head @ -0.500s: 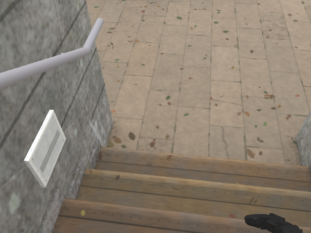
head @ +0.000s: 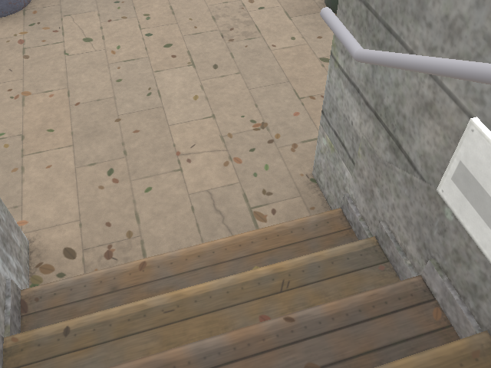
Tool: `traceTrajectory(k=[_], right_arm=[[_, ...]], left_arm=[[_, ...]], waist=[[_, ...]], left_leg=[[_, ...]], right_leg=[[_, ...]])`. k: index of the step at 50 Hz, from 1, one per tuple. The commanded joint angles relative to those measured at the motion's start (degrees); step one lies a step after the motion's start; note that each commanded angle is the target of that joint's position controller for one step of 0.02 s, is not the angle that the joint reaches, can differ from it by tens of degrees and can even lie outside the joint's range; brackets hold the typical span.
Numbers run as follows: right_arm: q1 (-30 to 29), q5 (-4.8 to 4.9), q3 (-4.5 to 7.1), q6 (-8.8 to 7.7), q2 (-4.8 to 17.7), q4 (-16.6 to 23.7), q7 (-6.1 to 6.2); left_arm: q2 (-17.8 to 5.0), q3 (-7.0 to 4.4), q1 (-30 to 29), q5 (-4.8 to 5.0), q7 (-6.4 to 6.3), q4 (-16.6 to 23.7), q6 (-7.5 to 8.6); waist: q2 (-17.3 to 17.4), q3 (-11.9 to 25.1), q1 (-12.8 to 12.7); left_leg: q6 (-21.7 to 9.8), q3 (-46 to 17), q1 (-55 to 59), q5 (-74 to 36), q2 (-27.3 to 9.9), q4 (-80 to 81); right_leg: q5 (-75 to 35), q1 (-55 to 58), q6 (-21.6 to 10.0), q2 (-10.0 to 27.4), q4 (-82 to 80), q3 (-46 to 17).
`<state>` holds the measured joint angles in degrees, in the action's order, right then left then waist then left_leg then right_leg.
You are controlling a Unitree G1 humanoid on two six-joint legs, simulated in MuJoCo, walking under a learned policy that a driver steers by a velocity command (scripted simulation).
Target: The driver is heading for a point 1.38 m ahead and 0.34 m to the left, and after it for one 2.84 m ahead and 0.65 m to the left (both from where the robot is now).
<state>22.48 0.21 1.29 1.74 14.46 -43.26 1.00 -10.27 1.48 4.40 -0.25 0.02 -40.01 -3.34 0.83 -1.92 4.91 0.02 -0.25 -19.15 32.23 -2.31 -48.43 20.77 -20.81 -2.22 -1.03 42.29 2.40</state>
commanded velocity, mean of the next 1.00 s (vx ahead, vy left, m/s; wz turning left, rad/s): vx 0.00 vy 0.00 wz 0.21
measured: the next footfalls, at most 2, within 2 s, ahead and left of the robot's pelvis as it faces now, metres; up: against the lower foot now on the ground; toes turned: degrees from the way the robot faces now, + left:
left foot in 0.30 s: -0.03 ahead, +0.09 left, +0.00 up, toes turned +15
right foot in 1.04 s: -0.03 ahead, -0.07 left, +0.00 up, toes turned +10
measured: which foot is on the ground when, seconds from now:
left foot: up 0.00-0.28, down 0.30-1.00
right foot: down 0.00-0.28, up 0.30-1.00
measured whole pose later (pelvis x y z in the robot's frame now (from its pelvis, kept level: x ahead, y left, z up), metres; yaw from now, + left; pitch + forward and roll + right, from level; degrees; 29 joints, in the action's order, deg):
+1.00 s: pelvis -0.06 +0.01 +0.01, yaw +12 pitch +1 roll +0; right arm 13.8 -1.4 1.9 3.1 15.4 -41.9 1.5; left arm -15.0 -2.0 14.1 0.5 1.1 -41.4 -5.1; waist 2.0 -1.2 0.8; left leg -5.4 5.6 -18.1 19.4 2.2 -36.3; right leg 29.0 -18.8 -2.4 -3.1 44.7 1.8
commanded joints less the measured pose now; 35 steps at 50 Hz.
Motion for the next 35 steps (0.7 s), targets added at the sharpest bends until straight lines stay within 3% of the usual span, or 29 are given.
traceTrajectory(k=[1, 2, 3, 4, 6, 8, 11, 13, 14, 15, 16, 17, 18, 20, 21, 22, 24, 25, 28, 29, 31, 33, 35], right_arm=[[-3.9, 2.12, 3.45, 0.75, 9.8, 5.5, 0.24], [-2.1, 1.44, 3.21, 1.24, 7.5, 4.6, 0.16], [-2.4, 0.65, 2.83, 2.12, 5.4, 4.6, 0.20], [-2.9, 0.00, 2.92, 2.84, 5.5, 4.6, -0.06], [-3.3, 0.14, 2.93, 3.35, 4.1, 4.8, -0.64], [-5.1, 0.57, 2.63, 3.76, 2.7, 5.7, -1.29], [-7.4, 0.69, 2.58, 4.12, 2.7, 7.4, -1.73], [-3.7, 0.62, 2.75, 3.75, 2.6, 6.5, -2.10], [1.6, 0.14, 3.10, 3.23, 3.1, 4.5, -2.25], [4.6, -0.29, 4.20, 2.39, 8.5, 4.0, -2.10], [5.6, 0.53, 5.59, 1.83, 16.3, 5.6, -1.45], [3.2, -0.56, 5.96, 1.62, 16.5, 5.8, -0.51], [0.2, -0.68, 4.98, 1.99, 14.0, 6.1, 0.09], [-6.6, -0.58, 3.99, 2.37, 11.3, 8.3, 0.42], [-9.3, -0.75, 3.80, 1.95, 10.1, 9.6, 0.13], [-10.2, -0.25, 3.76, 1.94, 9.1, 10.1, 0.04], [-9.7, 0.35, 3.95, 1.83, 9.1, 10.8, 0.07], [-8.3, 0.87, 3.88, 2.24, 9.1, 10.6, 0.44], [-4.7, 0.35, 2.70, 1.90, 7.5, 9.7, 1.62], [-4.4, 0.07, 1.56, 1.76, 5.1, 9.0, 1.85], [-5.1, -0.45, -0.12, 1.39, 2.5, 7.7, 1.90], [-7.2, -1.21, -0.73, 0.20, 3.0, 6.5, 1.80], [-8.4, -0.84, -0.70, -0.26, 4.0, 5.9, 1.73]], left_arm=[[-12.5, -3.57, 2.6, -0.67, -0.97, 1.6, 1.90], [-12.3, -3.83, 2.9, -0.57, -1.29, 1.1, 1.66], [-11.0, -3.87, 3.6, 0.37, -1.83, 0.4, 1.17], [-10.2, -4.06, 4.0, 0.36, -1.96, -0.3, 0.96], [-9.1, -4.17, 3.5, -0.45, -1.83, -0.3, 0.78], [-9.3, -4.48, 2.9, -1.11, -1.64, -0.1, 0.85], [-11.0, -5.26, 3.8, -1.21, -1.44, -0.6, 0.81], [-12.4, -5.92, 2.4, -0.71, -1.63, -0.4, 0.41], [-12.4, -6.33, 1.6, -0.48, -1.70, -0.5, -0.23], [-9.2, -5.80, 1.7, -0.61, -1.29, 0.7, -1.07], [-8.0, -4.42, -2.7, -1.29, -1.31, 5.5, -0.53], [-8.2, -4.09, -4.1, -0.94, -1.69, 5.9, 0.26], [-10.4, -4.78, -4.6, -0.48, -2.06, 5.9, 0.54], [-11.5, -5.29, -0.7, -2.23, -2.49, 2.9, 0.33], [-11.9, -5.51, 2.3, -3.03, -2.37, 1.5, 0.00], [-10.5, -5.08, 3.6, -3.70, -2.24, 1.6, -0.18], [-9.4, -4.69, 3.6, -3.90, -1.62, 2.0, -0.16], [-8.4, -4.45, 3.7, -3.67, -1.44, 2.5, -0.37], [-8.0, -3.59, 2.6, -2.76, -1.76, 3.8, -0.76], [-8.1, -3.37, 3.8, -2.20, -1.63, 3.2, -0.92], [-7.4, -2.80, 6.9, -1.24, -0.92, 0.8, -1.42], [-8.7, -3.29, 9.0, -0.40, -0.45, -1.6, -1.22], [-9.7, -3.60, 6.5, -0.71, 0.43, -0.8, -1.11]], waist=[[-7.2, 5.1, -5.2], [-7.7, 5.0, -4.2], [-7.3, 3.2, -3.5], [-6.4, 3.6, -3.8], [-7.2, 4.9, -3.3], [-9.4, 5.2, -3.8], [-11.0, 4.8, -4.3], [-8.7, 5.4, -1.9], [-3.4, 5.0, 0.6], [9.7, 1.1, 0.4], [13.3, 2.5, 1.2], [11.5, 2.7, 1.0], [9.4, 0.1, -1.1], [4.6, 0.6, -4.8], [2.6, 2.6, -6.4], [1.4, 4.2, -6.8], [0.9, 5.5, -6.3], [1.2, 6.2, -5.8], [3.9, 6.5, -3.4], [3.0, 6.7, -3.6], [3.6, 6.0, -4.0], [4.1, 4.0, -3.8], [5.3, -0.8, -3.1]], left_leg=[[-1.6, -0.8, -8.6, 0.2, 3.5, -13.7], [-2.0, 0.1, -9.7, -1.4, 3.9, -18.1], [-2.0, -1.0, -12.6, -0.4, 2.5, -19.0], [-1.9, -0.6, -12.2, -2.1, 1.8, -18.4], [-2.1, 1.1, -10.3, -4.9, 1.8, -15.2], [-2.4, 3.7, -5.6, -6.9, 2.9, -9.9], [-3.7, 5.6, -0.9, -5.5, 4.2, -3.4], [-5.0, 5.9, 6.0, -7.2, 5.0, 5.7], [-6.1, 1.6, 13.0, -11.1, 4.7, 14.4], [-10.1, -22.7, 20.0, -25.6, -7.2, 21.4], [-17.5, -39.1, 17.3, -46.8, -15.9, 25.0], [-20.9, -40.8, 14.4, -37.2, -16.6, 28.6], [-20.5, -36.9, 13.0, -32.3, -13.9, 28.2], [-16.7, -26.6, 5.0, -35.5, -7.3, 25.1], [-16.3, -24.8, 1.9, -41.5, -6.1, 23.0], [-15.2, -23.1, 0.5, -42.1, -4.3, 21.9], [-14.0, -23.3, 0.3, -39.5, -2.6, 20.0], [-12.7, -22.8, 3.6, -34.1, -1.8, 20.8], [-11.7, -25.5, 10.8, -35.1, -4.1, 23.1], [-11.5, -24.9, 11.3, -33.6, -5.0, 24.5], [-10.3, -23.0, 9.2, -26.9, -5.3, 27.8], [-11.1, -22.4, 5.2, -26.6, -7.8, 29.7], [-8.6, -19.4, 5.2, -22.2, -6.6, 31.6]], right_leg=[[-43.0, 8.4, -12.3, 19.3, -19.1, -14.9], [-42.1, 9.4, -12.5, 19.4, -17.8, -11.7], [-40.9, 9.6, -12.3, 20.5, -17.8, -11.6], [-36.2, 9.2, -11.4, 20.7, -18.0, -10.2], [-31.3, 8.1, -9.7, 19.5, -16.6, -5.6], [-22.6, 4.5, -7.5, 18.4, -16.1, -1.9], [-11.3, 0.9, -5.5, 20.0, -15.8, -1.2], [-7.0, -2.0, -3.1, 19.6, -10.8, 0.7], [-2.0, -7.8, -0.4, 16.9, -1.1, 4.0], [18.0, -25.8, 4.0, 8.6, 18.2, 6.8], [21.0, -33.1, 5.5, 2.1, 24.0, -3.3], [17.7, -32.5, 5.7, 2.9, 26.8, -8.2], [14.6, -34.4, 5.9, 2.1, 28.3, -6.8], [1.1, -27.3, 6.1, 2.2, 31.3, -5.0], [-4.8, -22.6, 5.8, 1.5, 35.2, -5.4], [-7.5, -21.2, 5.8, 1.2, 36.9, -5.1], [-9.3, -21.9, 5.6, 0.5, 40.0, -4.6], [-8.4, -24.4, 6.0, 0.8, 37.6, -3.8], [-10.1, -26.9, 6.8, 1.1, 33.2, -3.6], [-10.8, -24.4, 7.0, 2.1, 29.3, -5.6], [-10.1, -16.9, 6.7, 2.3, 22.0, -7.7], [-10.9, -10.7, 4.7, -0.3, 22.7, -12.5], [-6.0, -10.3, 3.9, -2.1, 14.1, -11.3]])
